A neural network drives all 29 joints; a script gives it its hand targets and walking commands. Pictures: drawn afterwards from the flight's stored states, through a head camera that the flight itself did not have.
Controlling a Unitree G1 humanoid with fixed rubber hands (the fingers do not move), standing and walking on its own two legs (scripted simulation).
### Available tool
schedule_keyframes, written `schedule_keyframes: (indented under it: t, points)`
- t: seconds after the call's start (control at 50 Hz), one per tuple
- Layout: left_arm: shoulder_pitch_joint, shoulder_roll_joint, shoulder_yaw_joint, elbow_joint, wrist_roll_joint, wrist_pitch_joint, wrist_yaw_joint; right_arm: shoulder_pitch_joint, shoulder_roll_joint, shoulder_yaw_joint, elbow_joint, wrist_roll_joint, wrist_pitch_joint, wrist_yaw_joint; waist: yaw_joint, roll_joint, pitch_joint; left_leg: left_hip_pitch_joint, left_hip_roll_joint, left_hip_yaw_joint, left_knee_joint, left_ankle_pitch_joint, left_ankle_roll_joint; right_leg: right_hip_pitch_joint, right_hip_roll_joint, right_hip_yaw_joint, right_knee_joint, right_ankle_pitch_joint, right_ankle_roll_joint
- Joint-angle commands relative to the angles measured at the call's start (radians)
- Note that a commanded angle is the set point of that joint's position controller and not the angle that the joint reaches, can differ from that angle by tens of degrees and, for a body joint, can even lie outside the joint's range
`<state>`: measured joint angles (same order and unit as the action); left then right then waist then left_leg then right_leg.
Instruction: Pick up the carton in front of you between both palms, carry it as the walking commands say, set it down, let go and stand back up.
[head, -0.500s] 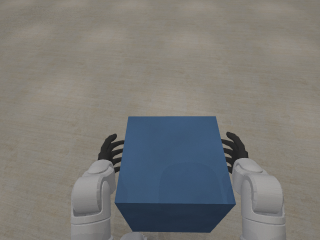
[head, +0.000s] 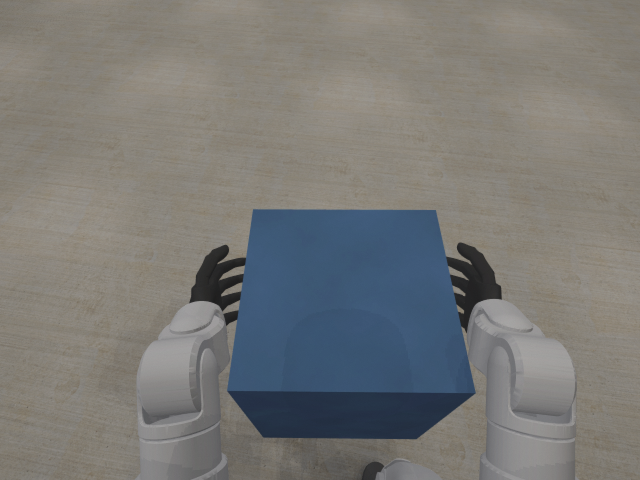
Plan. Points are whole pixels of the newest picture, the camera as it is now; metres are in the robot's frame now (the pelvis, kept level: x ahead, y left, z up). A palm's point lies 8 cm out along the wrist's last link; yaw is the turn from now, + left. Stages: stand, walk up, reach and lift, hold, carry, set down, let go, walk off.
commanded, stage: carry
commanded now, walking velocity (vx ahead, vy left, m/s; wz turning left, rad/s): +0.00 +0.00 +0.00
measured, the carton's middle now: (341, 334) +0.28 +0.00 +0.02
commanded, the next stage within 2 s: none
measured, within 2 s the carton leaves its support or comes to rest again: neither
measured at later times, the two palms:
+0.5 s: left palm (219, 234) +0.39 +0.16 +0.07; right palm (441, 226) +0.41 -0.14 +0.08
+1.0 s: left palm (212, 273) +0.36 +0.18 +0.03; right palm (426, 264) +0.38 -0.12 +0.03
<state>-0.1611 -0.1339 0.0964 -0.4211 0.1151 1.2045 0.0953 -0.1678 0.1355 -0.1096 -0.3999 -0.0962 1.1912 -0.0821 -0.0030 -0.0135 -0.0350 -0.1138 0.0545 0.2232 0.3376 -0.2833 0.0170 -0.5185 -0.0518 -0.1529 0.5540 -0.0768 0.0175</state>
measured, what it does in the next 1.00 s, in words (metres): walks ahead: right foot, then left foot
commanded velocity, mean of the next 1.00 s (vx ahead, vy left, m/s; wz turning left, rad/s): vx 0.00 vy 0.00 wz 0.00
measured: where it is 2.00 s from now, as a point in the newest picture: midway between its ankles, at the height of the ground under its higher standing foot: outside the picture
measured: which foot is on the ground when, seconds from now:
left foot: down 0.00-0.10, up 0.12-0.18, down 0.20-1.00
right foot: up 0.00-0.02, down 0.04-1.00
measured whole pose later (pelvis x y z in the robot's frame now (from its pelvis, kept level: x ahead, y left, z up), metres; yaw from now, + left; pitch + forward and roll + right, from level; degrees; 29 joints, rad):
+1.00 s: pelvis +0.10 +0.01 -0.02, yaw +3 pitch +2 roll -1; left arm -0.14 -0.13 0.12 0.03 0.20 0.85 0.03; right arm -0.14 0.13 -0.12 0.03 -0.21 0.85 -0.02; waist 0.00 0.01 -0.10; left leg -0.14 0.06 0.19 0.54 -0.43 0.01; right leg -0.37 -0.08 -0.19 0.56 -0.22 -0.01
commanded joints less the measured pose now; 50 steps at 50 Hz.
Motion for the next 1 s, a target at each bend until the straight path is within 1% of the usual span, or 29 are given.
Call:
schedule_keyframes:
  t: [0.0,0.02,0.04,0.06,0.08,0.1,0.12,0.14,0.16,0.18,0.2,0.22,0.24,0.26,0.32,0.36,0.4,0.48,0.52,0.56,0.64,0.7,0.76,0.8,0.86,0.9,0.98]
  points:
    - [-0.391,-0.879,-0.721,-0.026,-0.398,0.015,-0.247,-0.357,0.858,0.687,-0.018,0.373,0.022,0.262,0.000,0.143,-0.281,0.113,0.141,0.018,0.124,0.642,0.013,0.265,0.037,-0.070,-0.218,0.255,0.003]
    - [-0.395,-0.870,-0.716,-0.014,-0.398,0.021,-0.254,-0.362,0.852,0.688,-0.005,0.364,0.025,0.261,0.005,0.112,-0.277,0.039,0.121,0.009,0.174,0.542,-0.018,0.382,0.006,-0.046,-0.252,0.339,0.003]
    - [-0.400,-0.852,-0.704,-0.001,-0.399,0.028,-0.261,-0.358,0.839,0.685,0.014,0.355,0.028,0.260,0.004,0.046,-0.304,-0.061,0.101,-0.002,0.252,0.347,-0.051,0.519,-0.109,0.059,-0.186,0.624,-0.004]
    - [-0.396,-0.857,-0.688,0.044,-0.387,0.025,-0.268,-0.384,0.838,0.698,0.003,0.363,0.039,0.256,0.009,-0.097,-0.380,-0.179,0.058,-0.066,0.328,0.041,-0.073,0.688,-0.258,0.199,-0.079,0.966,-0.122]
    - [-0.354,-0.873,-0.677,0.090,-0.388,0.018,-0.272,-0.388,0.841,0.707,0.008,0.368,0.045,0.255,0.019,-0.189,-0.421,-0.234,0.034,-0.101,0.364,-0.199,-0.077,0.725,-0.312,0.280,-0.109,0.953,-0.193]
    - [-0.355,-0.898,-0.677,0.095,-0.390,0.010,-0.275,-0.406,0.861,0.718,0.006,0.371,0.041,0.257,0.018,-0.190,-0.409,-0.253,0.035,-0.133,0.363,-0.294,-0.070,0.704,-0.314,0.292,-0.152,0.868,-0.205]
    - [-0.373,-0.927,-0.679,0.090,-0.395,0.003,-0.277,-0.428,0.886,0.727,0.004,0.378,0.033,0.259,0.012,-0.160,-0.416,-0.232,0.035,-0.154,0.278,-0.319,-0.058,0.686,-0.295,0.276,-0.176,0.736,-0.192]
    - [-0.398,-0.951,-0.684,0.077,-0.401,-0.004,-0.277,-0.449,0.911,0.734,-0.001,0.390,0.023,0.260,0.003,-0.134,-0.409,-0.166,0.038,-0.147,0.142,-0.240,-0.052,0.634,-0.261,0.225,-0.178,0.637,-0.155]
    - [-0.419,-0.966,-0.688,0.063,-0.405,-0.010,-0.277,-0.469,0.929,0.738,-0.011,0.396,0.014,0.260,0.001,-0.133,-0.408,-0.102,0.034,-0.129,0.041,-0.100,-0.053,0.601,-0.221,0.175,-0.166,0.543,-0.114]
    - [-0.424,-0.969,-0.691,0.051,-0.408,-0.016,-0.276,-0.469,0.938,0.742,-0.018,0.399,0.008,0.259,0.005,-0.119,-0.419,-0.045,0.036,-0.126,0.005,0.011,-0.057,0.568,-0.187,0.141,-0.154,0.441,-0.092]
    - [-0.429,-0.966,-0.695,0.036,-0.411,-0.021,-0.276,-0.467,0.949,0.748,-0.023,0.402,0.002,0.258,0.005,-0.087,-0.421,-0.033,0.068,-0.141,0.015,0.076,-0.060,0.545,-0.162,0.097,-0.132,0.396,-0.075]
    - [-0.448,-0.965,-0.701,0.024,-0.417,-0.023,-0.276,-0.477,0.946,0.749,-0.032,0.400,0.000,0.256,0.007,-0.035,-0.410,-0.025,0.098,-0.152,0.074,0.216,-0.061,0.518,-0.142,0.078,-0.097,0.411,-0.069]
    - [-0.449,-0.960,-0.704,0.021,-0.419,-0.023,-0.273,-0.473,0.935,0.744,-0.034,0.396,0.002,0.255,0.007,-0.001,-0.403,-0.006,0.108,-0.141,0.121,0.325,-0.060,0.492,-0.135,0.074,-0.071,0.468,-0.069]
    - [-0.440,-0.945,-0.703,0.016,-0.417,-0.021,-0.269,-0.459,0.922,0.740,-0.033,0.396,0.006,0.254,0.006,0.008,-0.402,-0.004,0.109,-0.135,0.143,0.385,-0.060,0.482,-0.131,0.072,-0.047,0.520,-0.070]
    - [-0.398,-0.902,-0.697,0.029,-0.399,-0.006,-0.259,-0.401,0.886,0.720,-0.004,0.387,0.017,0.252,0.001,0.017,-0.411,-0.021,0.098,-0.132,0.177,0.481,-0.059,0.476,-0.133,0.067,0.010,0.651,-0.082]
    - [-0.385,-0.894,-0.696,0.047,-0.390,0.000,-0.258,-0.382,0.879,0.713,0.023,0.379,0.020,0.253,0.001,0.018,-0.407,-0.027,0.093,-0.127,0.181,0.504,-0.061,0.464,-0.130,0.060,0.024,0.677,-0.083]
    - [-0.392,-0.899,-0.701,0.060,-0.387,-0.002,-0.260,-0.387,0.885,0.713,0.040,0.377,0.018,0.257,0.001,0.020,-0.387,-0.023,0.093,-0.125,0.167,0.526,-0.061,0.438,-0.122,0.052,0.028,0.648,-0.077]
    - [-0.417,-0.916,-0.718,0.083,-0.386,-0.021,-0.268,-0.407,0.902,0.720,0.068,0.371,-0.004,0.265,0.003,0.047,-0.342,0.020,0.108,-0.119,0.159,0.648,-0.055,0.362,-0.094,0.030,0.027,0.489,-0.053]
    - [-0.419,-0.918,-0.724,0.100,-0.379,-0.037,-0.272,-0.405,0.905,0.722,0.087,0.361,-0.023,0.267,0.003,0.056,-0.329,0.033,0.114,-0.113,0.165,0.691,-0.051,0.346,-0.084,0.023,0.023,0.437,-0.044]
    - [-0.414,-0.915,-0.725,0.124,-0.367,-0.060,-0.275,-0.397,0.902,0.718,0.113,0.343,-0.047,0.268,0.003,0.058,-0.322,0.032,0.117,-0.107,0.169,0.693,-0.049,0.348,-0.084,0.024,0.019,0.427,-0.040]
    - [-0.405,-0.900,-0.712,0.166,-0.336,-0.126,-0.277,-0.382,0.885,0.700,0.151,0.306,-0.113,0.268,0.001,0.045,-0.320,0.025,0.118,-0.098,0.167,0.638,-0.043,0.360,-0.097,0.034,0.020,0.442,-0.044]
    - [-0.398,-0.893,-0.703,0.180,-0.320,-0.176,-0.277,-0.381,0.875,0.693,0.163,0.291,-0.160,0.269,0.002,0.043,-0.324,0.032,0.124,-0.096,0.167,0.620,-0.034,0.349,-0.101,0.037,0.027,0.395,-0.045]
    - [-0.380,-0.865,-0.679,0.202,-0.289,-0.222,-0.274,-0.369,0.851,0.675,0.186,0.264,-0.207,0.266,0.002,0.049,-0.325,0.032,0.133,-0.095,0.170,0.607,-0.023,0.325,-0.102,0.037,0.036,0.298,-0.046]
    - [-0.384,-0.843,-0.661,0.213,-0.270,-0.255,-0.272,-0.371,0.835,0.658,0.201,0.243,-0.242,0.264,0.002,0.049,-0.315,0.003,0.130,-0.093,0.167,0.531,-0.017,0.332,-0.103,0.037,0.023,0.265,-0.044]
    - [-0.387,-0.810,-0.619,0.255,-0.229,-0.309,-0.268,-0.376,0.806,0.618,0.245,0.201,-0.296,0.259,0.002,0.033,-0.298,-0.027,0.120,-0.093,0.149,0.405,-0.017,0.340,-0.112,0.046,0.005,0.266,-0.047]
    - [-0.393,-0.790,-0.578,0.301,-0.196,-0.348,-0.265,-0.381,0.786,0.578,0.290,0.166,-0.334,0.255,0.002,0.025,-0.286,-0.043,0.115,-0.096,0.135,0.329,-0.015,0.338,-0.115,0.050,-0.009,0.250,-0.047]
    - [-0.426,-0.766,-0.480,0.424,-0.128,-0.434,-0.261,-0.416,0.766,0.487,0.410,0.102,-0.418,0.252,0.003,0.021,-0.256,-0.076,0.115,-0.106,0.104,0.212,-0.007,0.328,-0.115,0.056,-0.037,0.166,-0.045]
